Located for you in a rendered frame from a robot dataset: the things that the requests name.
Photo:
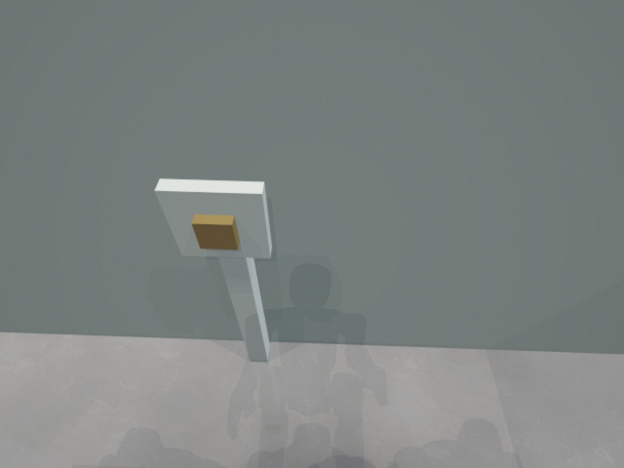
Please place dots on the panel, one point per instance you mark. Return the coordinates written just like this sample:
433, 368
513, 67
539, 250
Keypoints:
181, 199

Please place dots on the button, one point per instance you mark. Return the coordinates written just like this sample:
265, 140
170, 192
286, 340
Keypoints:
216, 232

